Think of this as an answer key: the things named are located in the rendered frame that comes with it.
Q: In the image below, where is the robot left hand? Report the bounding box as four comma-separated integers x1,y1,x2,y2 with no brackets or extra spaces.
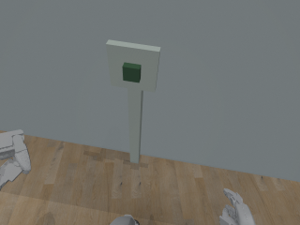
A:
0,129,31,190

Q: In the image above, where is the robot right hand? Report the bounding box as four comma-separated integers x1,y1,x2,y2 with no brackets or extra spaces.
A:
219,188,256,225

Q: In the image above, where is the panel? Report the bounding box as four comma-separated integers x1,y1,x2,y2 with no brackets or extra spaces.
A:
106,39,161,164

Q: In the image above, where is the button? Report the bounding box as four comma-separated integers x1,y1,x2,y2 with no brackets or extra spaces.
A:
122,62,142,83

